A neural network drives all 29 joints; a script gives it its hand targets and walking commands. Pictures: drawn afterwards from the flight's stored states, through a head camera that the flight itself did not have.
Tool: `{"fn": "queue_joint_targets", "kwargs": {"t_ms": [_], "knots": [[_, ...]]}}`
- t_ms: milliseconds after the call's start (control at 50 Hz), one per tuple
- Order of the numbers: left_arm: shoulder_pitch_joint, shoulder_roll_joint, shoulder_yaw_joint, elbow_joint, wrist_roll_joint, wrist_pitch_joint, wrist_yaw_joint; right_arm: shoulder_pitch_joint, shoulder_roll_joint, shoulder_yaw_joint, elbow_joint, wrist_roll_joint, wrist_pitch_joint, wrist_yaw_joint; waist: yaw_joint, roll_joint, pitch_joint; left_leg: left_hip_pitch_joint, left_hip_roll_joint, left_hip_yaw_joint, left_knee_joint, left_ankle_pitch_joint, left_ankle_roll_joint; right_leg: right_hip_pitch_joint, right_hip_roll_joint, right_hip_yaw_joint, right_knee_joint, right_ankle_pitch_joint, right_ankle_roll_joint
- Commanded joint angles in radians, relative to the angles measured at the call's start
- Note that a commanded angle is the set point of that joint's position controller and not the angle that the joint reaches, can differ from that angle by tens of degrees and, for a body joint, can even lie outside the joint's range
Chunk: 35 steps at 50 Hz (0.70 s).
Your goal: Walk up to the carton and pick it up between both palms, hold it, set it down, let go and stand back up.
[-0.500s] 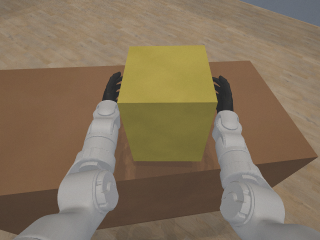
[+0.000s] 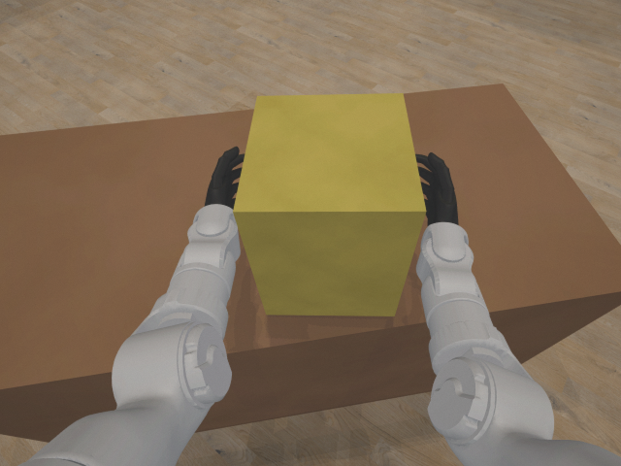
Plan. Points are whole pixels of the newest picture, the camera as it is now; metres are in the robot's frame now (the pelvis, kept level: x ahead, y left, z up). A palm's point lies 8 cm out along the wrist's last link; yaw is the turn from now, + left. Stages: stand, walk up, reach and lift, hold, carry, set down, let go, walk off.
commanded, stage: set down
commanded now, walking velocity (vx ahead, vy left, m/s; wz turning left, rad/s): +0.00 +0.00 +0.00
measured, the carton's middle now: (329, 212) +0.44 +0.01 +0.02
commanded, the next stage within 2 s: none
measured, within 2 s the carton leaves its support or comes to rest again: rests again in 0.06 s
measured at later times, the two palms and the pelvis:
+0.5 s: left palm (223, 207) +0.42 +0.16 +0.05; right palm (439, 221) +0.40 -0.13 +0.05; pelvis -0.02 +0.00 +0.00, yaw -1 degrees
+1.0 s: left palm (187, 162) +0.43 +0.19 +0.13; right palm (475, 170) +0.43 -0.16 +0.13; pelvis -0.04 +0.01 -0.01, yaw -2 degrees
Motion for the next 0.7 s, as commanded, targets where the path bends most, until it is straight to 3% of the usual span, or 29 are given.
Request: {"fn": "queue_joint_targets", "kwargs": {"t_ms": [0,40,60,100,120,140,160,180,220,260,280,320,340,360,380,400,420,440,460,480,500,520,540,560,580,600,620,640,680], "knots": [[-0.703,-0.566,-0.294,-0.136,-0.003,-0.118,-0.132,-0.731,0.568,0.38,-0.002,-0.052,-0.095,0.135,-0.005,0.04,-0.812,0.295,0.004,0.052,0.097,0.538,-0.044,0.352,-0.017,-0.049,0.115,0.748,0.072],[-0.7,-0.561,-0.276,-0.08,0.001,-0.127,-0.126,-0.745,0.54,0.353,0.045,-0.066,-0.101,0.133,-0.001,0.038,-0.778,0.298,0.014,0.048,0.099,0.553,-0.052,0.292,-0.007,-0.066,0.095,0.707,0.072],[-0.69,-0.569,-0.281,-0.111,0.012,-0.131,-0.124,-0.714,0.549,0.349,0.043,-0.066,-0.106,0.132,-0.02,0.062,-0.811,0.355,0.021,0.045,0.103,0.583,-0.061,0.273,0.006,-0.067,0.093,0.695,0.056],[-0.701,-0.544,-0.261,-0.084,0.021,-0.135,-0.125,-0.715,0.528,0.329,0.078,-0.064,-0.105,0.135,0.001,0.089,-0.754,0.347,0.023,0.044,0.114,0.61,-0.058,0.25,0.007,-0.07,0.087,0.631,0.052],[-0.685,-0.552,-0.274,-0.102,0.021,-0.135,-0.12,-0.716,0.528,0.319,0.088,-0.061,-0.109,0.136,-0.005,0.107,-0.757,0.391,0.033,0.031,0.119,0.67,-0.063,0.199,0.013,-0.083,0.082,0.6,0.05],[-0.667,-0.557,-0.282,-0.091,0.019,-0.133,-0.118,-0.724,0.521,0.321,0.082,-0.061,-0.118,0.134,-0.001,0.089,-0.762,0.419,0.033,0.038,0.124,0.708,-0.07,0.175,0.024,-0.089,0.071,0.594,0.039],[-0.669,-0.54,-0.28,-0.089,0.013,-0.136,-0.113,-0.718,0.487,0.321,0.08,-0.057,-0.124,0.133,-0.019,0.081,-0.759,0.417,0.033,0.039,0.13,0.685,-0.076,0.173,0.019,-0.082,0.063,0.6,0.037],[-0.631,-0.54,-0.263,-0.046,0.031,-0.133,-0.116,-0.731,0.494,0.32,0.072,-0.053,-0.127,0.13,0.009,0.084,-0.751,0.386,0.025,0.045,0.132,0.646,-0.065,0.2,0.016,-0.072,0.043,0.618,0.037],[-0.698,-0.486,-0.237,-0.038,0.026,-0.145,-0.12,-0.732,0.47,0.316,0.11,-0.058,-0.108,0.124,0.025,0.069,-0.72,0.288,0.019,0.052,0.092,0.531,-0.037,0.264,0.001,-0.049,0.074,0.612,0.04],[-0.685,-0.457,-0.224,-0.034,0.035,-0.154,-0.123,-0.715,0.467,0.299,0.091,-0.064,-0.109,0.12,0.01,0.023,-0.724,0.187,0.002,0.058,0.057,0.43,-0.015,0.331,-0.014,-0.041,0.09,0.653,0.056],[-0.7,-0.399,-0.165,0.017,0.043,-0.16,-0.122,-0.712,0.428,0.306,0.1,-0.072,-0.104,0.113,0.015,-0.009,-0.713,0.137,-0.004,0.077,0.044,0.337,-0.001,0.375,-0.033,-0.026,0.095,0.658,0.06],[-0.685,-0.324,-0.158,-0.022,0.022,-0.172,-0.101,-0.742,0.363,0.294,0.03,-0.044,-0.117,0.106,0.036,0.016,-0.803,0.129,-0.006,0.078,0.053,0.385,-0.012,0.392,-0.026,-0.03,0.116,0.695,0.059],[-0.702,-0.315,-0.132,0.003,0.038,-0.176,-0.096,-0.751,0.34,0.267,0.052,-0.056,-0.109,0.103,0.018,0.022,-0.784,0.115,-0.007,0.07,0.054,0.391,-0.011,0.38,-0.03,-0.026,0.122,0.689,0.06],[-0.687,-0.281,-0.095,0.017,0.048,-0.188,-0.09,-0.75,0.337,0.236,0.032,-0.068,-0.108,0.094,0.022,-0.014,-0.749,0.103,-0.003,0.066,0.05,0.352,0.003,0.36,-0.031,-0.026,0.109,0.622,0.063],[-0.723,-0.283,-0.047,0.035,0.075,-0.205,-0.089,-0.777,0.417,0.198,0.047,-0.099,-0.087,0.09,0.047,-0.041,-0.703,0.054,-0.007,0.077,0.034,0.26,0.029,0.326,-0.039,-0.029,0.102,0.501,0.066],[-0.715,-0.236,-0.051,0.011,0.069,-0.202,-0.083,-0.746,0.348,0.21,0.018,-0.096,-0.088,0.093,0.055,-0.023,-0.76,0.088,-0.009,0.09,0.038,0.284,0.014,0.322,-0.034,-0.031,0.108,0.528,0.062],[-0.73,-0.117,-0.085,-0.031,0.031,-0.219,-0.056,-0.73,0.197,0.219,-0.001,-0.041,-0.096,0.081,0.046,0.018,-0.861,0.127,-0.008,0.09,0.056,0.359,0.001,0.318,-0.027,-0.022,0.131,0.586,0.057],[-0.741,-0.135,-0.07,-0.044,0.019,-0.227,-0.045,-0.74,0.204,0.206,0.003,-0.039,-0.083,0.064,0.038,-0.011,-0.827,0.115,-0.008,0.073,0.076,0.375,-0.004,0.287,-0.033,-0.015,0.13,0.581,0.053],[-0.798,-0.224,-0.084,-0.049,0.034,-0.232,-0.051,-0.773,0.361,0.203,0.017,-0.062,-0.058,0.06,0.016,-0.023,-0.779,0.098,-0.012,0.072,0.068,0.319,0.015,0.234,-0.028,-0.017,0.122,0.481,0.059],[-0.759,-0.118,-0.061,-0.045,0.036,-0.217,-0.042,-0.749,0.225,0.186,0.008,-0.071,-0.054,0.062,0.043,0.019,-0.832,0.125,0.001,0.079,0.071,0.338,0.001,0.24,-0.029,-0.036,0.117,0.459,0.052],[-0.724,0.019,-0.103,-0.109,-0.007,-0.211,-0.01,-0.68,0.013,0.183,0.012,-0.023,-0.058,0.042,0.013,0.05,-0.93,0.221,0.002,0.07,0.111,0.48,-0.03,0.203,-0.007,-0.045,0.123,0.527,0.047],[-0.74,-0.028,-0.137,-0.169,-0.05,-0.203,0.004,-0.683,0.011,0.204,0.003,0.029,-0.051,0.028,0.001,0.077,-0.949,0.297,0.011,0.054,0.16,0.592,-0.055,0.126,0.012,-0.038,0.123,0.563,0.049],[-0.746,0.01,-0.147,-0.17,-0.064,-0.197,0.013,-0.695,-0.012,0.205,0.016,0.06,-0.039,0.015,-0.005,0.089,-0.937,0.309,0.01,0.048,0.171,0.585,-0.055,0.093,0.015,-0.034,0.105,0.507,0.042],[-0.731,0.172,-0.165,-0.185,-0.115,-0.173,0.038,-0.693,-0.254,0.206,-0.008,0.118,-0.042,0.0,-0.004,0.113,-1.011,0.354,0.016,0.043,0.171,0.641,-0.068,0.062,0.04,-0.047,0.101,0.52,0.041],[-0.729,0.075,-0.183,-0.201,-0.141,-0.155,0.046,-0.704,-0.132,0.203,0.054,0.151,-0.022,-0.021,-0.028,0.083,-0.943,0.303,0.021,0.028,0.192,0.609,-0.061,0.035,0.038,-0.028,0.096,0.506,0.046],[-0.753,0.108,-0.194,-0.19,-0.146,-0.139,0.049,-0.75,-0.142,0.236,0.002,0.176,-0.022,-0.026,-0.025,0.072,-0.963,0.305,0.018,0.03,0.193,0.594,-0.053,0.04,0.042,-0.027,0.095,0.495,0.041],[-0.732,0.138,-0.205,-0.189,-0.146,-0.127,0.05,-0.747,-0.173,0.252,-0.006,0.199,-0.009,-0.031,-0.002,0.085,-0.972,0.255,0.016,0.029,0.195,0.554,-0.054,0.08,0.032,-0.005,0.107,0.508,0.038],[-0.773,0.207,-0.206,-0.18,-0.21,-0.121,0.058,-0.796,-0.253,0.28,-0.049,0.264,-0.002,-0.032,0.009,0.059,-1.033,0.217,0.012,0.033,0.184,0.521,-0.036,0.115,0.032,-0.004,0.134,0.552,0.042],[-0.721,0.258,-0.214,-0.186,-0.233,-0.095,0.076,-0.79,-0.285,0.329,-0.084,0.332,0.023,-0.05,0.032,0.045,-1.054,0.116,0.004,0.029,0.166,0.462,-0.039,0.193,0.029,0.024,0.156,0.599,0.041]]}}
